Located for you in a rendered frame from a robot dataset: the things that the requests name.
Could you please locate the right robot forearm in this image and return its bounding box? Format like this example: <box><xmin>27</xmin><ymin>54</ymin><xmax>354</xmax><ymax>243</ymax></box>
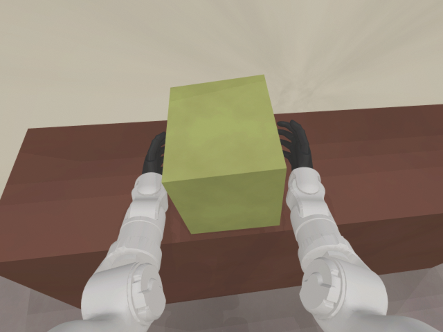
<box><xmin>286</xmin><ymin>167</ymin><xmax>370</xmax><ymax>273</ymax></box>

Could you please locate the right robot upper arm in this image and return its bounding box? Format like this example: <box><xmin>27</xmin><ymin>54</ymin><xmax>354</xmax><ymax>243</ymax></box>
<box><xmin>299</xmin><ymin>256</ymin><xmax>440</xmax><ymax>332</ymax></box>

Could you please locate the carton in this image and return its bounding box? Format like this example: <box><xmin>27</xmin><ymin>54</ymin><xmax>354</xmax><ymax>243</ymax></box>
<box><xmin>161</xmin><ymin>75</ymin><xmax>287</xmax><ymax>234</ymax></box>

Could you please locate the pedestal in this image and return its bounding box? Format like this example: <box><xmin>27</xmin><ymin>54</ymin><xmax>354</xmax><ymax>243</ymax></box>
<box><xmin>0</xmin><ymin>104</ymin><xmax>443</xmax><ymax>309</ymax></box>

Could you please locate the left robot upper arm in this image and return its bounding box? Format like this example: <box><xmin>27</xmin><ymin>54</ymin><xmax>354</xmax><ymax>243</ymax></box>
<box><xmin>47</xmin><ymin>261</ymin><xmax>166</xmax><ymax>332</ymax></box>

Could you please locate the right robot hand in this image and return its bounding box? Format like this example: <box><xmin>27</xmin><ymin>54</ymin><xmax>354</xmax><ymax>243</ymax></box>
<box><xmin>277</xmin><ymin>120</ymin><xmax>313</xmax><ymax>171</ymax></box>

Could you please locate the left robot forearm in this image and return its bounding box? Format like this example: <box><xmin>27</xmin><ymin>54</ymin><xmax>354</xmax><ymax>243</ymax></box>
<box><xmin>81</xmin><ymin>172</ymin><xmax>168</xmax><ymax>318</ymax></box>

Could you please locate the left robot hand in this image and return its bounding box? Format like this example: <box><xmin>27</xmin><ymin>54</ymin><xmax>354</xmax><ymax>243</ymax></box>
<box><xmin>142</xmin><ymin>132</ymin><xmax>166</xmax><ymax>175</ymax></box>

